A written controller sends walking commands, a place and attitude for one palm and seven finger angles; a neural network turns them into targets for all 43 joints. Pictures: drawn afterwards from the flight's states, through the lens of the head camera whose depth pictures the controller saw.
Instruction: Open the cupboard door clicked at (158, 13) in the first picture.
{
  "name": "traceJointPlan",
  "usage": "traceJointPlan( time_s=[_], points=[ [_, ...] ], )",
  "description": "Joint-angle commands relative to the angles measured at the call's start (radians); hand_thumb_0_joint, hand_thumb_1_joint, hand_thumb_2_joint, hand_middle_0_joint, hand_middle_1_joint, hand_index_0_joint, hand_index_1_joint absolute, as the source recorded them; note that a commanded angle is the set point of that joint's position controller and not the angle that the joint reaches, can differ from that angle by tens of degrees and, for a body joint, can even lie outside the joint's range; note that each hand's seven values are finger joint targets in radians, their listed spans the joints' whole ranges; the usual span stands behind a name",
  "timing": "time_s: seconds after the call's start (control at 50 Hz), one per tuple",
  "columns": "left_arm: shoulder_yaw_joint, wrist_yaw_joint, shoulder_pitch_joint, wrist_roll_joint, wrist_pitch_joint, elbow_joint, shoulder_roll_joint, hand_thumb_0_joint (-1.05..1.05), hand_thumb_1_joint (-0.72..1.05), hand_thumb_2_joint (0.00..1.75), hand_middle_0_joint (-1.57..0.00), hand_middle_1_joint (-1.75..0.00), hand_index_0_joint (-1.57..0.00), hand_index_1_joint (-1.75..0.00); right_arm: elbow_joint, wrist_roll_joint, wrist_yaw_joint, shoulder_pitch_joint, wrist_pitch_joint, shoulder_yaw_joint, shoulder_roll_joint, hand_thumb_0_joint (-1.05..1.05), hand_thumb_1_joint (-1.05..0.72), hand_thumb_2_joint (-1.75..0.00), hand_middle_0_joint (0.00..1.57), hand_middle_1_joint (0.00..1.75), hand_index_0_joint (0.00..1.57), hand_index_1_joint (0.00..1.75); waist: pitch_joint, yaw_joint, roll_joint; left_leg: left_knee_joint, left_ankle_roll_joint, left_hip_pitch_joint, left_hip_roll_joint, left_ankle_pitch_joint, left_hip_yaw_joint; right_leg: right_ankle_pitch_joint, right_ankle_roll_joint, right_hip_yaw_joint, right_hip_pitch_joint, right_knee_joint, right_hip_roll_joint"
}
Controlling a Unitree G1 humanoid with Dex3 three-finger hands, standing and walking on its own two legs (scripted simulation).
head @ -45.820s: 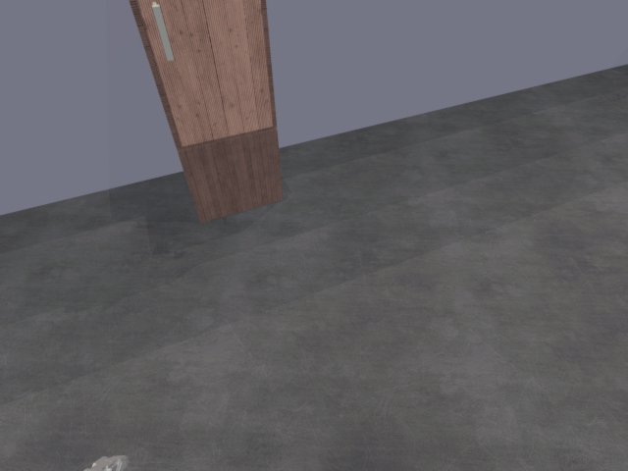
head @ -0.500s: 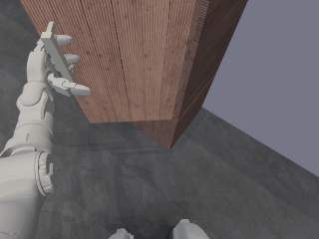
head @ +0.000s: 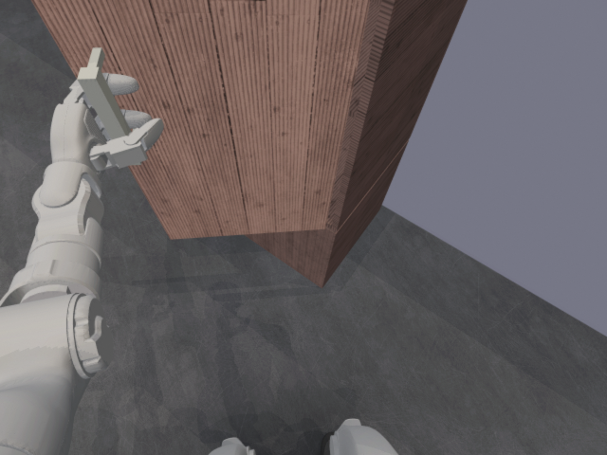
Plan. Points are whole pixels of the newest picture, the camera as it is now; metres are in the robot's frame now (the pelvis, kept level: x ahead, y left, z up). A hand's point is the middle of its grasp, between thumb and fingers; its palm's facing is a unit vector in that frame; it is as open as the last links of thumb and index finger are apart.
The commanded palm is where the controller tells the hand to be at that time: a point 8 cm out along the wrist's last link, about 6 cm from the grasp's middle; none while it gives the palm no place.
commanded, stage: close the thumb around the handle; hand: left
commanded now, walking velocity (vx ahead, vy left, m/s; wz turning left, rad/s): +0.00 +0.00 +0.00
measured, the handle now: (117, 111) +0.55 +0.21 +0.10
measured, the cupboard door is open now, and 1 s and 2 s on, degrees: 41 67 85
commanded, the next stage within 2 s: pull the door open along its arc in 0.22 s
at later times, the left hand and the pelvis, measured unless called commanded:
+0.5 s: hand (131, 139) +0.50 +0.18 +0.10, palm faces +0.00 -1.00 -0.01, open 5.5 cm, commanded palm +0.45 +0.23 +0.10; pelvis +0.00 +0.00 +0.00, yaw -1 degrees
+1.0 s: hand (170, 223) +0.37 +0.12 +0.11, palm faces +0.36 -0.93 +0.06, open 5.9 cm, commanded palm +0.31 +0.18 +0.10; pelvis +0.01 -0.01 +0.02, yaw +0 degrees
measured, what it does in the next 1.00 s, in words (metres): stands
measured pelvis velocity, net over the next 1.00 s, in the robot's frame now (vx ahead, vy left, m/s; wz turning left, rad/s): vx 0.01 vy -0.01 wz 0.00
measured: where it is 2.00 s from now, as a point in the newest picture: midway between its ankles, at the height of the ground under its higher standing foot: outside the picture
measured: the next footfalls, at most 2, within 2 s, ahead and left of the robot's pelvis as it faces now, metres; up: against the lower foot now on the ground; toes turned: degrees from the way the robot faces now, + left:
none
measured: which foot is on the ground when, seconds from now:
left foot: down 0.00-1.00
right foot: down 0.00-1.00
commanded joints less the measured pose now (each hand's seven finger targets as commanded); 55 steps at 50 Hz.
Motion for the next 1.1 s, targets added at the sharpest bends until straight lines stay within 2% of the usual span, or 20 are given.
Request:
traceJointPlan(
  time_s=[0.0,0.1,0.18,0.3,0.32,0.38,0.44,0.56,0.68,0.72,0.74,0.76,0.8,0.84,0.88,0.92,0.94,0.96,1.02,1.08],
  points=[
    [-0.011,-0.018,-0.496,-0.004,-0.081,-0.219,0.2,0.0,0.9,0.9,-0.4,-1.35,-0.4,-1.35,-0.044,0.005,-0.013,0.147,-0.014,-0.058,-0.171,0.0,-0.9,-0.9,0.2,0.3,0.2,0.3,-0.428,-0.029,0.069,-0.07,0.004,0.281,-0.032,0.434,-0.1,0.362,0.0,0.054,0.196,-0.047,0.05],
    [0.024,-0.021,-0.494,-0.002,-0.079,-0.213,0.242,0.0,0.9,0.9,-0.4,-1.35,-0.4,-1.35,-0.044,0.003,-0.017,0.149,-0.016,-0.056,-0.173,0.0,-0.9,-0.9,0.2,0.3,0.2,0.3,-0.441,-0.021,0.058,-0.07,0.007,0.255,-0.037,0.427,-0.093,0.382,0.001,0.06,0.231,-0.045,0.048],
    [0.01,-0.029,-0.484,-0.007,-0.085,-0.233,0.221,0.0,0.9,0.9,-0.4,-1.35,-0.4,-1.35,-0.049,0.003,-0.017,0.146,-0.016,-0.058,-0.169,0.0,-0.9,-0.9,0.2,0.3,0.2,0.3,-0.472,-0.015,0.087,-0.062,0.004,0.29,-0.035,0.467,-0.097,0.396,-0.001,0.059,0.224,-0.039,0.049],
    [-0.002,-0.022,-0.506,-0.006,-0.081,-0.217,0.209,0.0,0.9,0.9,-0.4,-1.35,-0.4,-1.35,-0.046,0.002,-0.017,0.143,-0.018,-0.056,-0.172,0.0,-0.9,-0.9,0.2,0.3,0.2,0.3,-0.44,-0.026,0.079,-0.067,0.004,0.274,-0.036,0.429,-0.098,0.365,0.0,0.058,0.204,-0.044,0.049],
    [0.068,-0.019,-0.471,-0.001,-0.078,-0.193,0.294,0.0,0.9,0.9,-0.4,-1.35,-0.4,-1.35,-0.046,0.003,-0.02,0.148,-0.016,-0.058,-0.18,0.0,-0.9,-0.9,0.2,0.3,0.2,0.3,-0.439,-0.01,0.048,-0.065,0.008,0.241,-0.037,0.412,-0.092,0.369,0.0,0.064,0.232,-0.044,0.049],
    [0.054,-0.038,-0.39,-0.011,-0.078,-0.219,0.262,0.0,0.9,0.9,-0.4,-1.35,-0.4,-1.35,-0.074,0.007,-0.02,0.131,-0.013,-0.055,-0.169,0.0,-0.9,-0.9,0.2,0.3,0.2,0.3,-0.47,0.015,0.08,-0.07,0.007,0.249,-0.042,0.447,-0.081,0.412,-0.002,0.065,0.275,-0.036,0.046],
    [0.059,-0.048,-0.322,-0.033,-0.077,-0.287,0.249,0.0,0.9,0.9,-0.4,-1.35,-0.4,-1.35,-0.096,0.01,-0.017,0.117,-0.01,-0.06,-0.168,0.0,-0.9,-0.9,0.2,0.3,0.2,0.3,-0.494,0.037,0.048,-0.078,0.009,0.248,-0.041,0.465,-0.071,0.443,-0.002,0.067,0.325,-0.04,0.047],
    [0.046,-0.052,-0.064,-0.073,-0.05,-0.436,0.188,0.0,0.9,0.9,-0.4,-1.35,-0.4,-1.35,-0.149,0.027,-0.009,0.07,-0.006,-0.069,-0.156,0.0,-0.9,-0.9,0.2,0.3,0.2,0.3,-0.476,0.085,0.021,-0.109,0.016,0.246,-0.039,0.516,-0.048,0.508,-0.005,0.068,0.408,-0.051,0.043],
    [0.004,-0.024,0.257,-0.112,-0.007,-0.703,0.079,0.0,0.9,0.9,-0.4,-1.35,-0.4,-1.35,-0.198,0.042,0.005,-0.008,-0.026,-0.072,-0.129,0.0,-0.9,-0.9,0.2,0.3,0.2,0.3,-0.422,0.138,0.005,-0.158,0.015,0.268,-0.034,0.567,-0.034,0.549,-0.006,0.065,0.481,-0.07,0.031],
    [-0.004,-0.011,0.335,-0.12,0.011,-0.779,0.056,0.0,0.9,0.9,-0.4,-1.35,-0.4,-1.35,-0.207,0.045,0.005,-0.038,-0.035,-0.071,-0.125,0.0,-0.9,-0.9,0.2,0.3,0.2,0.3,-0.382,0.14,-0.002,-0.173,0.012,0.269,-0.036,0.538,-0.025,0.551,-0.003,0.065,0.492,-0.082,0.028],
    [0.118,0.132,0.341,-0.179,0.026,-0.875,0.015,0.0,0.9,0.9,-0.4,-1.35,-0.4,-1.35,-0.217,0.044,0.01,-0.087,-0.045,-0.073,-0.09,0.0,-0.9,-0.9,0.2,0.3,0.2,0.3,-0.36,0.22,-0.024,-0.182,-0.005,0.243,-0.049,0.498,-0.027,0.502,-0.003,0.042,0.49,-0.103,0.034],
    [0.043,0.207,0.4,-0.155,0.037,-0.907,-0.057,0.0,0.9,0.9,-0.4,-1.35,-0.4,-1.35,-0.214,0.039,0.016,-0.108,-0.058,-0.069,-0.09,0.0,-0.9,-0.9,0.2,0.3,0.2,0.3,-0.327,0.196,-0.024,-0.192,-0.007,0.255,-0.048,0.465,-0.024,0.471,-0.002,0.04,0.487,-0.111,0.035],
    [0.012,0.33,0.499,-0.106,0.059,-0.958,-0.125,0.0,0.9,0.9,-0.4,-1.35,-0.4,-1.35,-0.201,0.032,0.026,-0.122,-0.067,-0.071,-0.077,0.0,-0.9,-0.9,0.2,0.3,0.2,0.3,-0.298,0.194,-0.042,-0.205,-0.013,0.258,-0.047,0.458,-0.024,0.451,0.0,0.033,0.483,-0.115,0.029],
    [-0.044,0.441,0.499,-0.032,0.072,-1.045,-0.174,0.0,0.9,0.9,-0.4,-1.35,-0.4,-1.35,-0.197,0.015,0.031,-0.147,-0.068,-0.072,-0.065,0.0,-0.9,-0.9,0.2,0.3,0.2,0.3,-0.296,0.189,-0.021,-0.21,-0.015,0.284,-0.046,0.456,-0.022,0.441,-0.001,0.036,0.483,-0.114,0.021],
    [-0.105,0.541,0.522,0.024,0.095,-1.084,-0.242,0.0,0.9,0.9,-0.4,-1.35,-0.4,-1.35,-0.197,0.0,0.03,-0.176,-0.061,-0.071,-0.052,0.0,-0.9,-0.9,0.2,0.3,0.2,0.3,-0.292,0.188,-0.041,-0.216,-0.015,0.297,-0.047,0.427,-0.021,0.419,-0.002,0.043,0.497,-0.129,0.013],
    [-0.158,0.635,0.493,0.051,0.12,-1.111,-0.316,0.0,0.9,0.9,-0.4,-1.35,-0.4,-1.35,-0.193,-0.014,0.023,-0.21,-0.051,-0.066,-0.043,0.0,-0.9,-0.9,0.2,0.3,0.2,0.3,-0.272,0.179,-0.088,-0.224,-0.014,0.3,-0.048,0.382,-0.024,0.378,0.001,0.048,0.503,-0.151,0.005],
    [-0.191,0.675,0.491,0.077,0.136,-1.114,-0.346,0.0,0.9,0.9,-0.4,-1.35,-0.4,-1.35,-0.19,-0.019,0.018,-0.23,-0.044,-0.063,-0.038,0.0,-0.9,-0.9,0.2,0.3,0.2,0.3,-0.254,0.176,-0.071,-0.227,-0.015,0.301,-0.049,0.358,-0.025,0.349,0.001,0.053,0.495,-0.16,0.001],
    [-0.227,0.7,0.488,0.107,0.148,-1.115,-0.361,0.0,0.9,0.9,-0.4,-1.35,-0.4,-1.35,-0.185,-0.025,0.01,-0.232,-0.037,-0.063,-0.038,0.0,-0.9,-0.9,0.2,0.3,0.2,0.3,-0.244,0.16,-0.119,-0.229,-0.01,0.309,-0.046,0.338,-0.031,0.325,0.003,0.054,0.493,-0.173,0.0],
    [-0.342,0.719,0.497,0.155,0.164,-1.186,-0.443,0.0,0.9,0.9,-0.4,-1.35,-0.4,-1.35,-0.187,-0.036,-0.001,-0.257,-0.025,-0.06,-0.023,0.0,-0.9,-0.9,0.2,0.3,0.2,0.3,-0.257,0.155,-0.059,-0.232,-0.01,0.358,-0.048,0.355,-0.028,0.351,-0.003,0.057,0.499,-0.177,-0.007],
    [-0.418,0.707,0.57,0.156,0.179,-1.226,-0.508,0.0,0.9,0.9,-0.4,-1.35,-0.4,-1.35,-0.199,-0.04,-0.012,-0.278,-0.016,-0.056,-0.013,0.0,-0.9,-0.9,0.2,0.3,0.2,0.3,-0.24,0.152,-0.098,-0.235,-0.008,0.378,-0.047,0.359,-0.031,0.377,-0.001,0.055,0.52,-0.19,-0.01]
  ],
)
